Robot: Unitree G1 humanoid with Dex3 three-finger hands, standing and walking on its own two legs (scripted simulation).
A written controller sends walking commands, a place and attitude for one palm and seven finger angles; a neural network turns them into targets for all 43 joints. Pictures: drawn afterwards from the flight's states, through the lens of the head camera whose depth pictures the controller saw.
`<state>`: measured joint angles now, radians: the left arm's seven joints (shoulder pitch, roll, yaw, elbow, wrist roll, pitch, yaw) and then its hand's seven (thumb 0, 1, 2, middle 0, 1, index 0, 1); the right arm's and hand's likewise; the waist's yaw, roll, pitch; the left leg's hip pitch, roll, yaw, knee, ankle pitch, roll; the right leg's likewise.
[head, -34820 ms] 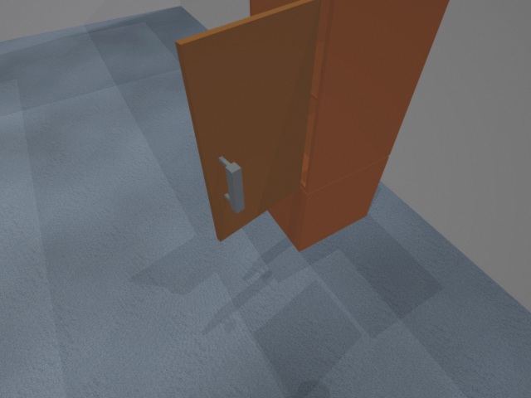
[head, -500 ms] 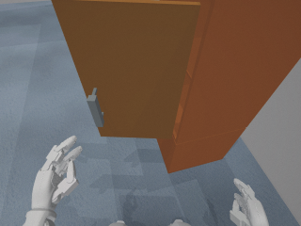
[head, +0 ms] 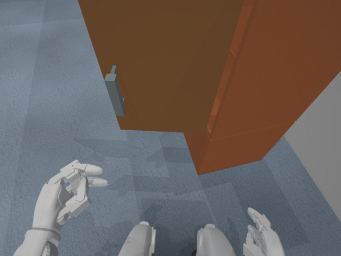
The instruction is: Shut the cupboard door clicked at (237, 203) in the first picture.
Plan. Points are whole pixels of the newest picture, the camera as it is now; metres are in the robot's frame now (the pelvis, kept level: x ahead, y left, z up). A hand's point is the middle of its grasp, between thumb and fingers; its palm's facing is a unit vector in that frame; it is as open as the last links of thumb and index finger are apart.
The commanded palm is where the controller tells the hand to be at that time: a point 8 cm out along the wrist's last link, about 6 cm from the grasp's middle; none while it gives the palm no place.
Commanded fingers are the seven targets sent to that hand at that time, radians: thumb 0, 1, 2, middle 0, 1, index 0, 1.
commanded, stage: raise the hand and make a fist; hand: left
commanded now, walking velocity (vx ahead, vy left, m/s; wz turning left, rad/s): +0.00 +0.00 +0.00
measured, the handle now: (117, 91) +0.54 +0.20 +0.02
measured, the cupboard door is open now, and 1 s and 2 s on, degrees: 73 73 73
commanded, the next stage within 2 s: bring the fist close to the handle in 1.14 s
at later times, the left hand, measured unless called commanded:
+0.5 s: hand (80, 195) +0.23 +0.20 +0.04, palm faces +0.02 -1.00 -0.03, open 3.1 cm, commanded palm +0.21 +0.25 +0.04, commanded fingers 0.00 0.90 0.90 -1.30 -1.50 -1.30 -1.50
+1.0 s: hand (89, 189) +0.25 +0.19 +0.04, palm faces +0.00 -1.00 -0.04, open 3.1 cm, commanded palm +0.22 +0.24 +0.04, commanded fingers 0.00 0.90 0.90 -1.30 -1.50 -1.30 -1.50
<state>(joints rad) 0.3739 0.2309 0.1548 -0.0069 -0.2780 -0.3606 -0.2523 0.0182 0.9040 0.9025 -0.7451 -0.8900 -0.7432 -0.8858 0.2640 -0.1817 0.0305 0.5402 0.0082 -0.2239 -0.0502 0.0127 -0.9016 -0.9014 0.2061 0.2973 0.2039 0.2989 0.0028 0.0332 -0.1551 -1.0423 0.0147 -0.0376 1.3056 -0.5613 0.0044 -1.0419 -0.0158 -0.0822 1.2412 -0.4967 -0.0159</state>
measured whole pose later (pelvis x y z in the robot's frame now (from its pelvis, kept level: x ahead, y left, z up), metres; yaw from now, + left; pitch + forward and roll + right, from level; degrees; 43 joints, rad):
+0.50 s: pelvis +0.02 +0.01 +0.00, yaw +0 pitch +19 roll -4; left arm 0.42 0.24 0.13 -0.08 -0.25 -0.41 -0.23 0.02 0.91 0.90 -1.20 -1.39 -1.20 -1.38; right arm 0.20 -0.23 0.02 0.44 -0.01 -0.17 -0.04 0.01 -0.90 -0.90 0.20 0.30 0.20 0.30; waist 0.02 0.02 -0.17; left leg -1.06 0.00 -0.04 1.33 -0.60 0.02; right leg -1.04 -0.03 -0.09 1.25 -0.53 0.01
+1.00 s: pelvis +0.02 +0.00 +0.00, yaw +0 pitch +19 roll -3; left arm 0.40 0.24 0.15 -0.04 -0.28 -0.41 -0.25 0.02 0.90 0.90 -1.30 -1.50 -1.30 -1.50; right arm 0.25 -0.24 0.00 0.47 0.00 -0.14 -0.05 0.01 -0.90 -0.90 0.20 0.30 0.20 0.30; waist 0.00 0.02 -0.18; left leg -1.06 0.01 -0.04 1.33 -0.61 0.00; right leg -1.06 -0.02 -0.08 1.27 -0.55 -0.02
